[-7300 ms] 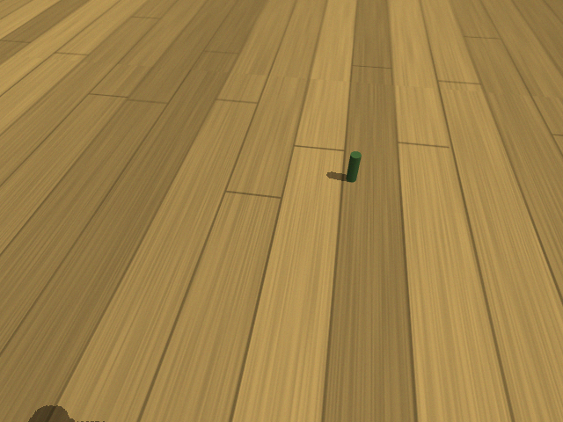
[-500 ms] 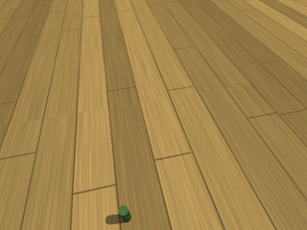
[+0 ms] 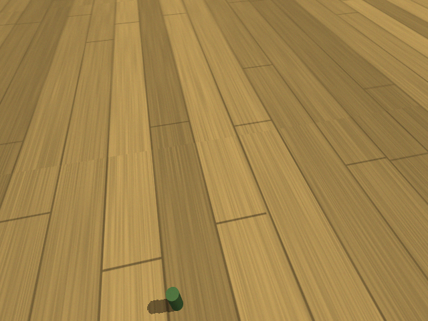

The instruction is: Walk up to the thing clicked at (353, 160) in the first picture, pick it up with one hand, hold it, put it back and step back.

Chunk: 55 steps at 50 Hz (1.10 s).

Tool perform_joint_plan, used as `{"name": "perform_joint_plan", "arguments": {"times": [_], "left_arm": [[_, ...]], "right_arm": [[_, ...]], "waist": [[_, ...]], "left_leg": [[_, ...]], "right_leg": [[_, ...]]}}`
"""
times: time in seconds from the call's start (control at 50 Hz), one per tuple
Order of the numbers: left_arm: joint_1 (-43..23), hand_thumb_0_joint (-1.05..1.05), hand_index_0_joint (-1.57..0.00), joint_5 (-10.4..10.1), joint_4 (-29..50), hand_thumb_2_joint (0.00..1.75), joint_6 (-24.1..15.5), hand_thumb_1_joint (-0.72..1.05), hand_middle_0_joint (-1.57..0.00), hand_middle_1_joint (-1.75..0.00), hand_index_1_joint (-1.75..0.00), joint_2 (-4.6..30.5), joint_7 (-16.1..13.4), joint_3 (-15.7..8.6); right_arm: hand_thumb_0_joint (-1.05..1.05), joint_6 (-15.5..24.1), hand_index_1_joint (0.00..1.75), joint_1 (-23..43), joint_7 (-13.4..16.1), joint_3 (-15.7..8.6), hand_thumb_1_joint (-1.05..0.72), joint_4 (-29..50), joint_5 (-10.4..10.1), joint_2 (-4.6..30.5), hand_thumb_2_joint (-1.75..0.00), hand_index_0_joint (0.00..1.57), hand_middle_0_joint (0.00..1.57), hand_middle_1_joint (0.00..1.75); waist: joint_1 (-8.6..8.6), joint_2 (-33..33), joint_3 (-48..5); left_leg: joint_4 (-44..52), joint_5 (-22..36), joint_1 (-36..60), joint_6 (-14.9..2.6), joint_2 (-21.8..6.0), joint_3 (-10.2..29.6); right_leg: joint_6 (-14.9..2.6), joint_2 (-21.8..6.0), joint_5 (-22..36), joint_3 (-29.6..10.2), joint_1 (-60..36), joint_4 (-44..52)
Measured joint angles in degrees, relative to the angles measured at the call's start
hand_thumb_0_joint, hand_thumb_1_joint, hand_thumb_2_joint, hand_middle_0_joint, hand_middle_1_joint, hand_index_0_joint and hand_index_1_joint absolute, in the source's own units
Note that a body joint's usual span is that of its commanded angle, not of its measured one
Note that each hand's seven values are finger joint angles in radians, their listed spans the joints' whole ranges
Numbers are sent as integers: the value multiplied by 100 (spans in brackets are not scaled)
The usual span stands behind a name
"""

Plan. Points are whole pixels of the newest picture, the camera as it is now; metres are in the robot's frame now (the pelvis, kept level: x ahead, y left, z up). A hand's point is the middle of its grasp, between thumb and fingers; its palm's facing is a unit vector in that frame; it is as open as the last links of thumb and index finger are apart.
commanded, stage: go down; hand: left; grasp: from the side
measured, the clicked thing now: (174, 299) +0.34 +0.19 -0.70
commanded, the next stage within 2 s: none
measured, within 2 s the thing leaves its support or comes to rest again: neither
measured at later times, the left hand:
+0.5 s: hand out of the picture +0.14 +0.28 -0.20, palm faces +0.06 -0.95 -0.31, open 15.3 cm
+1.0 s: hand out of the picture +0.15 +0.31 -0.26, palm faces +0.11 -0.96 -0.26, open 17.5 cm
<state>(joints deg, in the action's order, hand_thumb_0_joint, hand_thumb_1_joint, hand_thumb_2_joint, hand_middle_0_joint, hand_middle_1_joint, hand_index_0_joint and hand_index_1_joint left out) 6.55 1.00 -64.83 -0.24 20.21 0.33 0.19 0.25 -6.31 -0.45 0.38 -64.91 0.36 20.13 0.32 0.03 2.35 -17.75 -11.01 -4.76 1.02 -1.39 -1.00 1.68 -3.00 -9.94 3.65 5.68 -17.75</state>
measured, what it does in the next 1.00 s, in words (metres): lowers itself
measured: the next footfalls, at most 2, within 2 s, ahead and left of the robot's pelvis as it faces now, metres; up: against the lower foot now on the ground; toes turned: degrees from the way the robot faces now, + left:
none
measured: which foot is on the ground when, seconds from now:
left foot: down 0.00-1.00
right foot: down 0.00-1.00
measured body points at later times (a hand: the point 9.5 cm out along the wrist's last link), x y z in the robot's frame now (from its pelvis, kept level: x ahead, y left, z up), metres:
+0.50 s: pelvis -0.02 +0.00 -0.06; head +0.06 +0.01 +0.38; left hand +0.14 +0.33 -0.18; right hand +0.08 -0.27 -0.17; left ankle -0.01 +0.13 -0.75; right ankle +0.00 -0.14 -0.75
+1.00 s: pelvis -0.04 +0.00 -0.15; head +0.09 +0.03 +0.28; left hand +0.15 +0.36 -0.24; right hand +0.16 -0.25 -0.23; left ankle -0.01 +0.13 -0.75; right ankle +0.00 -0.14 -0.75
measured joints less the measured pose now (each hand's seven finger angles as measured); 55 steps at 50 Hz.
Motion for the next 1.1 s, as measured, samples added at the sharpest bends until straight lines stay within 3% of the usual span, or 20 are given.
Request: {"name": "perform_joint_plan", "arguments": {"times": [0.06, 0.08, 0.12, 0.16, 0.28, 0.42, 0.62, 0.84, 0.92, 1.1], "left_arm": [[1, 1, -20, -2, 1, 90, 3, 90, -20, -29, -30, 3, -1, -2], [44, 1, -20, -66, 146, 89, 14, 89, -20, -29, -30, -13, -28, -41], [-107, 1, -18, -155, 343, 86, -79, 86, -19, -26, -26, -88, -87, -182], [-452, 1, -15, -107, 267, 79, -99, 80, -16, -21, -22, -120, -61, -382], [-1018, 1, -8, 238, 358, 50, -51, 50, -8, -12, -12, 34, 162, -1067], [-657, 1, -6, 289, 939, 24, 31, 10, -5, -9, -9, 105, 459, -1520], [277, 0, -7, 132, 2555, 7, 261, -36, -7, -8, -8, 65, 690, -1692], [682, 0, -9, -42, 3492, 1, 578, -54, -8, -6, -6, 139, 870, -1793], [425, 0, -9, -171, 3198, 1, 255, -56, -8, -6, -6, 280, 1071, -2008], [-553, -1, -9, -418, 2649, 2, -1027, -59, -9, -9, -9, 668, 1830, -2490]], "right_arm": [[1, -4, 30, -1, -1, -2, -91, 1, 2, -6, -90, 20, 20, 30], [1, -36, 29, -76, 40, 11, -91, 210, -80, -13, -90, 20, 20, 30], [1, 79, 29, -262, 153, 12, -93, 768, -241, -67, -90, 20, 20, 30], [1, 140, 29, -350, 207, 0, -94, 1186, -305, -176, -91, 20, 20, 30], [1, 193, 30, -561, 157, -108, -96, 1939, -186, -575, -91, 20, 20, 30], [1, 227, 30, -843, 51, -194, -94, 2442, -150, -644, -91, 20, 20, 30], [1, 447, 30, -712, 205, -265, -91, 2959, -140, -586, -90, 20, 20, 30], [1, 812, 30, -389, 342, -118, -90, 3343, -81, -638, -89, 20, 20, 30], [1, 990, 30, -340, 352, -76, -90, 3405, -39, -586, -89, 20, 20, 30], [1, 1101, 30, -119, 301, -92, -91, 3245, 38, -357, -90, 20, 20, 30]], "waist": [[2, 2, 0], [-8, 1, -30], [-9, -1, 30], [-24, 18, 62], [-136, 151, -109], [-251, 110, -450], [-182, 74, -686], [-157, 101, -876], [-146, 126, -998], [-142, 163, -1219]], "left_leg": [[2, 1, 2, -2, 3, 1], [-80, -28, -109, -8, 4, 3], [-360, -118, -407, -18, 6, 20], [-678, -214, -781, -15, -13, 30], [-1670, -589, -1879, 17, -105, -13], [-2919, -1157, -3015, 1, -158, -1], [-4351, -1773, -4271, -26, -166, 93], [-5072, -2033, -5016, -16, -156, 229], [-5521, -2169, -5579, -17, -139, 266], [-7223, -2676, -7465, 5, -102, 336]], "right_leg": [[1, -2, 0, 1, -2, 1], [-4, -7, -28, 0, 108, -81], [-16, -19, -115, 5, 394, -346], [-32, -10, -192, 0, 750, -626], [-75, 48, -511, -90, 1869, -1573], [-61, 59, -1016, -139, 2988, -2743], [-29, 26, -1602, -128, 4200, -4112], [-37, 3, -1866, -39, 4874, -4777], [-44, -22, -2016, -33, 5431, -5236], [-53, -81, -2534, -96, 7335, -6967]]}}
